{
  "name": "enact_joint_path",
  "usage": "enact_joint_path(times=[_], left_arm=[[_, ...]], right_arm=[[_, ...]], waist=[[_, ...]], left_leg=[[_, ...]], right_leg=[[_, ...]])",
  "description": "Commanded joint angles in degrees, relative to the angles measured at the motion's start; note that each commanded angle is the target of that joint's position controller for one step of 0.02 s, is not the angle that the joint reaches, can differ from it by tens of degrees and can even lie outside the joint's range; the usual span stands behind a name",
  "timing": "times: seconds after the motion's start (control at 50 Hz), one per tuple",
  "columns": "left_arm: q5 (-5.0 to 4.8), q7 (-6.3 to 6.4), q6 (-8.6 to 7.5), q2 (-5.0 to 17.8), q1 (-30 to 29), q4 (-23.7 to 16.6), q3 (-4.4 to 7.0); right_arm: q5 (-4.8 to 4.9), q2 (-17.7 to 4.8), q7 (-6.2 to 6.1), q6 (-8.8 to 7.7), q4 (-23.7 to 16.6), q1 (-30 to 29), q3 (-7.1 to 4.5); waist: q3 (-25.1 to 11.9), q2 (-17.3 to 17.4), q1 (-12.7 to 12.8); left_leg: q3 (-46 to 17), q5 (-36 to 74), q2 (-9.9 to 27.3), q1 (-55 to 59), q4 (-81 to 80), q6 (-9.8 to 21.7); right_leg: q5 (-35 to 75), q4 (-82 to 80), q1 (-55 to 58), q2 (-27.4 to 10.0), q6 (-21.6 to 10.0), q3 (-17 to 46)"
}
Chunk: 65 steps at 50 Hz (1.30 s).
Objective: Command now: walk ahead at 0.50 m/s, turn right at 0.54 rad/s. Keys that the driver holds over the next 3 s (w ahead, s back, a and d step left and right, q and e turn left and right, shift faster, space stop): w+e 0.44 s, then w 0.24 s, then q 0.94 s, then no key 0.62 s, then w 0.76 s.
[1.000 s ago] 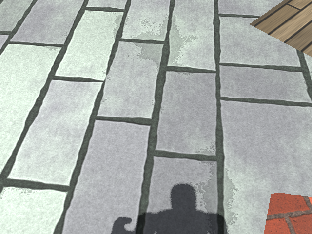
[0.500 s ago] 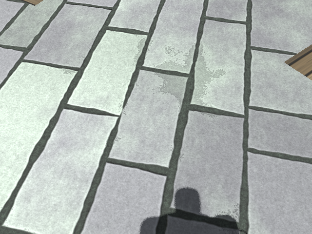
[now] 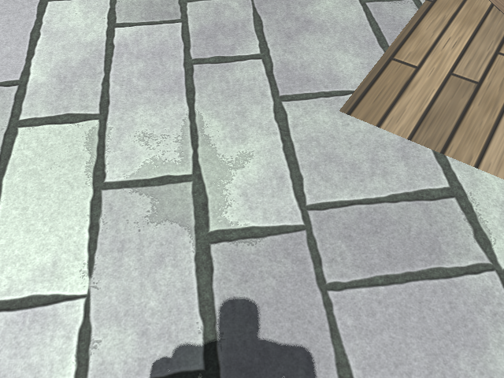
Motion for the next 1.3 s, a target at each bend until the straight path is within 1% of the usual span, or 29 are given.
enact_joint_path(times=[0.02, 0.04, 0.06, 0.08, 0.1, 0.14, 0.16, 0.2, 0.26, 0.48, 0.54, 0.58, 0.6, 0.62, 0.64, 0.66, 0.68, 0.7, 0.76, 0.84, 0.98, 1.04, 1.06, 1.08, 1.1, 1.12, 1.14, 1.2, 1.3], left_arm=[[0.16, 0.51, -0.62, 5.48, 9.00, -0.54, 1.96], [0.54, 0.95, -1.14, 7.21, 16.22, 1.59, 2.96], [1.25, 1.69, -1.38, 12.49, 22.46, 2.69, 4.71], [0.31, 1.83, -0.74, 17.81, 19.27, 1.17, 5.91], [-0.82, 2.07, -0.02, 16.69, 19.67, 1.15, 5.50], [-1.14, 2.61, -0.45, 11.40, 14.28, 1.24, 4.04], [-1.51, 2.92, -0.99, 10.07, 12.42, 0.94, 3.52], [-2.07, 3.03, -2.31, 9.19, 12.14, 0.60, 2.92], [-2.13, 2.87, -3.25, 11.73, 15.53, 1.02, 3.31], [-1.17, 3.53, -2.63, 12.66, 25.90, 0.94, 3.12], [-1.00, 3.97, -3.22, 13.45, 23.14, 0.51, 2.98], [-0.97, 3.45, -3.75, 14.45, 21.37, 0.59, 3.05], [-1.23, 3.04, -4.08, 11.41, 22.10, -0.67, 2.17], [-3.42, 2.82, -3.85, 6.25, 31.51, -0.81, 1.36], [-1.19, 3.22, -3.50, 10.76, 30.16, 0.42, 1.69], [-0.70, 2.93, -3.27, 11.06, 24.60, -0.35, 1.82], [-0.49, 2.53, -3.33, 10.32, 20.52, -1.27, 1.46], [-0.25, 2.23, -3.07, 9.77, 18.54, -1.97, 1.41], [0.75, 2.00, -1.89, 7.95, 20.24, -1.80, 0.78], [0.22, 2.12, -1.53, 6.03, 14.66, -3.45, -0.40], [-1.16, 3.92, -0.82, 7.67, 6.39, -6.10, -0.99], [-0.91, 4.78, -2.03, 8.54, 10.71, -5.38, -0.62], [-0.03, 5.34, -2.73, 11.61, 13.05, -5.42, 0.11], [-0.04, 5.65, -2.61, 15.78, 13.73, -6.61, 0.69], [-1.54, 5.31, -1.25, 16.05, 14.67, -6.36, 1.38], [-1.77, 5.18, -0.72, 12.41, 12.87, -7.52, 0.56], [-1.58, 5.33, -0.58, 9.44, 9.47, -8.23, -0.28], [-0.48, 5.79, -0.17, 9.46, 6.46, -9.01, -0.32], [-0.29, 5.43, -0.06, 10.78, 8.98, -8.51, 0.51]], right_arm=[[-0.25, -11.27, -0.49, 0.87, -2.36, 0.91, -2.41], [0.01, -11.82, -0.04, 1.29, -3.09, -0.02, -2.57], [0.32, -10.30, 0.38, 1.21, -5.06, -0.81, -2.22], [1.13, -5.84, 1.73, 0.64, -10.03, -1.18, -1.67], [0.41, -9.57, 2.06, -0.11, -11.54, -8.59, -2.11], [1.12, -8.67, 2.15, -1.26, -11.72, -9.00, -1.80], [0.05, -8.52, 2.00, -0.51, -11.68, -8.66, -1.87], [-1.54, -7.65, 2.30, 1.79, -11.59, -6.93, -1.73], [-1.53, -7.17, 2.85, 3.36, -13.85, -11.17, -1.48], [-0.51, -8.15, 3.80, 2.54, -22.48, -30.94, 0.00], [-0.41, -9.74, 3.52, 1.73, -21.26, -24.45, -0.41], [-0.35, -12.32, 2.36, 0.83, -16.97, -10.31, -1.68], [-1.53, -15.60, 1.46, 0.33, -16.03, -1.72, -2.48], [-2.43, -21.77, 1.61, 0.75, -15.16, 0.80, -4.01], [-0.61, -17.43, 2.34, 1.58, -15.33, -2.98, -3.46], [-0.06, -12.84, 2.52, 1.63, -16.43, -8.74, -2.36], [-0.30, -10.15, 2.74, 1.36, -16.24, -10.98, -1.62], [-0.29, -9.43, 2.59, 0.99, -15.39, -10.86, -1.19], [0.93, -9.08, 3.05, -0.53, -12.05, -7.25, -0.59], [0.93, -11.39, 2.76, 0.12, -10.48, -6.17, -0.90], [0.77, -13.47, 2.33, 3.17, -10.75, -3.63, -2.24], [1.39, -13.94, 1.74, 4.31, -12.36, -6.86, -2.94], [1.84, -11.60, 1.72, 4.23, -13.68, -6.26, -2.45], [1.62, -6.89, 1.47, 4.30, -14.92, -2.24, -1.50], [1.31, -9.92, 0.80, 5.56, -14.25, 1.49, -2.38], [0.13, -12.27, 0.81, 6.49, -13.02, 0.58, -3.00], [-0.22, -12.03, 1.26, 7.11, -12.95, -2.33, -3.29], [0.04, -10.87, 2.41, 8.83, -13.79, -4.12, -3.27], [0.36, -10.19, 3.62, 10.20, -16.63, -8.84, -2.76]], waist=[[-4.89, 7.22, 6.04], [-8.61, 5.34, 9.55], [-13.61, -0.54, 12.31], [-16.35, -14.07, 7.53], [-13.30, -1.80, 9.15], [-3.45, 4.26, 4.21], [-2.42, 4.75, 2.20], [-3.45, 2.79, 0.46], [-2.67, 0.80, 1.00], [-1.00, -3.48, 8.10], [-2.11, -4.43, 4.29], [-8.96, -2.15, -2.44], [-15.83, 2.03, -5.33], [-22.61, 17.41, -1.17], [-18.30, 10.48, 0.13], [-8.84, 4.47, 1.25], [-5.17, 1.12, 1.32], [-2.98, 2.80, 1.92], [-4.81, 5.90, 4.21], [-6.10, 6.59, 4.28], [-6.49, 7.99, 1.44], [-5.18, 6.25, 4.24], [-7.70, 0.93, 3.98], [-10.43, -10.94, 1.58], [-14.85, -15.09, 2.23], [-11.24, -6.84, 1.39], [-7.68, -4.02, 0.81], [-5.85, -7.25, -0.20], [-6.91, -7.35, 1.49]], left_leg=[[-2.82, 70.64, 16.54, 0.74, 17.99, 5.39], [-2.16, 63.07, 15.90, -4.21, 30.45, 4.36], [-2.23, 40.43, 13.56, -17.27, 48.38, 2.63], [-8.07, -8.28, -1.42, -43.29, 69.32, -0.91], [-19.43, -3.84, 1.64, -50.10, 69.51, -0.10], [-19.91, 4.54, 6.20, -47.73, 59.41, 0.24], [-20.22, 5.00, 7.25, -44.46, 55.56, -0.46], [-20.01, 5.41, 7.69, -39.69, 51.42, -2.10], [-18.36, 9.23, 7.51, -41.82, 45.08, -3.96], [-17.66, 21.35, 2.83, -46.88, 20.72, -2.40], [-17.32, 18.79, 0.67, -33.24, 14.43, 0.87], [-16.29, 18.17, -0.98, -15.77, 10.03, 3.44], [-27.17, 10.97, 9.36, -2.58, 9.73, 6.01], [-55.87, 8.78, 24.94, 10.68, 4.23, 14.62], [-63.34, 0.93, 24.26, 4.99, -0.38, 14.97], [-53.37, -0.29, 21.82, -3.98, -1.42, 13.80], [-45.60, 5.13, 18.68, -9.54, -2.45, 12.33], [-40.05, 17.42, 16.17, -12.68, -2.73, 11.39], [-30.84, 54.74, 13.26, -14.63, -0.41, 12.12], [-25.42, 63.77, 9.67, -15.43, 0.90, 11.73], [-30.84, 50.34, 9.22, -16.48, 6.00, 9.48], [-35.08, 36.20, 7.35, -19.72, 12.13, 6.32], [-33.83, 26.12, 4.20, -23.93, 18.70, 3.95], [-25.65, -3.33, -3.25, -30.54, 31.33, 1.92], [-19.80, -18.25, -6.66, -34.24, 42.16, 1.39], [-21.37, -14.78, -3.69, -35.94, 48.33, 0.91], [-21.77, -10.04, -2.14, -36.24, 49.76, 0.09], [-19.95, -3.18, -1.12, -34.33, 50.88, -2.88], [-18.71, -1.24, 0.11, -34.20, 43.34, -3.58]], right_leg=[[-8.11, -2.01, 9.78, 5.82, -4.17, -2.56], [-6.53, -7.58, 20.12, 6.81, -5.93, -0.85], [-11.62, -10.54, 33.32, -3.56, -9.49, 13.50], [-9.17, -18.04, 47.27, -18.49, -19.33, 47.37], [-7.23, -21.25, 44.98, -17.83, -17.79, 45.37], [3.83, -22.95, 31.77, -14.40, -12.75, 32.93], [8.85, -23.24, 27.55, -11.42, -10.93, 28.49], [15.53, -23.65, 23.72, -8.14, -9.90, 24.32], [18.36, -24.52, 22.05, -5.76, -9.09, 22.21], [23.50, -20.35, 34.62, -6.06, -5.47, 26.35], [32.69, -16.81, 32.69, -6.96, -2.34, 25.68], [40.32, -1.00, 30.44, -3.42, -0.28, 22.19], [24.85, 13.88, 22.03, -0.42, 0.63, 20.22], [-18.44, 32.99, 4.66, 10.25, 3.26, 14.70], [-21.14, 38.50, -1.32, 7.18, 2.48, 16.64], [-15.83, 38.04, -2.55, 4.41, 2.66, 16.43], [-12.73, 34.96, -2.00, 2.57, 2.77, 15.93], [-12.21, 32.46, -0.87, 1.69, 3.22, 15.11], [-13.14, 27.61, 3.83, 0.91, 5.77, 11.70], [-9.15, 15.40, 4.23, 1.17, 8.76, 8.35], [-4.48, 1.78, 9.55, 2.98, 8.39, 8.92], [1.73, -12.72, 18.53, 2.03, 6.86, 10.38], [9.13, -14.99, 25.53, -6.18, 4.94, 16.96], [32.86, -13.87, 32.20, -20.37, 0.79, 28.22], [35.05, -15.34, 31.41, -25.76, -7.36, 35.36], [27.66, -17.11, 28.45, -22.71, -7.83, 32.25], [21.85, -18.13, 24.60, -18.79, -6.03, 26.43], [19.94, -19.65, 20.01, -12.96, -3.78, 15.64], [11.35, -20.33, 21.87, -14.75, -5.04, 12.35]])
Next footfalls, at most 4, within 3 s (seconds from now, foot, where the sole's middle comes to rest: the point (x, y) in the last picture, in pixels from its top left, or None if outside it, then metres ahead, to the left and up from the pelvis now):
0.04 right None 0.17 -0.06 -0.77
0.60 left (248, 346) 0.53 0.02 -0.77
1.06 right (327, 320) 0.60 -0.20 -0.77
1.50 left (244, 349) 0.53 0.03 -0.77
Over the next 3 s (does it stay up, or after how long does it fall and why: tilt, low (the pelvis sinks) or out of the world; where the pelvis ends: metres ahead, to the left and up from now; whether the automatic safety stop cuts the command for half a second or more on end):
stays up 0.75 0.00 -0.01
